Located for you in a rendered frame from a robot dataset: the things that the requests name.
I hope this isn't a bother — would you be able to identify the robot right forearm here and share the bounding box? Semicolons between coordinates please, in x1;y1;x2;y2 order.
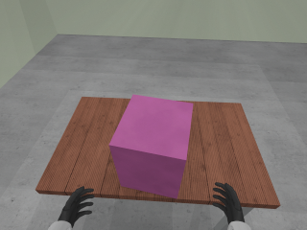
227;220;251;230

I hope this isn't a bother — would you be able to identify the table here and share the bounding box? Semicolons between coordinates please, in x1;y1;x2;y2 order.
35;97;280;230

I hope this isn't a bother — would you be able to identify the carton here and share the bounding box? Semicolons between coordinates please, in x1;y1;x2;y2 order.
109;94;194;199

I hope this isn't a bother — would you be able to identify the left robot hand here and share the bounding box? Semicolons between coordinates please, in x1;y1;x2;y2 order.
58;186;95;228

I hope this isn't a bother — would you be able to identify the robot left forearm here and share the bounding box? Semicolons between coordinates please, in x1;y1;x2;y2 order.
48;220;72;230

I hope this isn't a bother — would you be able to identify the right robot hand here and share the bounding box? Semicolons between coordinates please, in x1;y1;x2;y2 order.
212;182;245;224

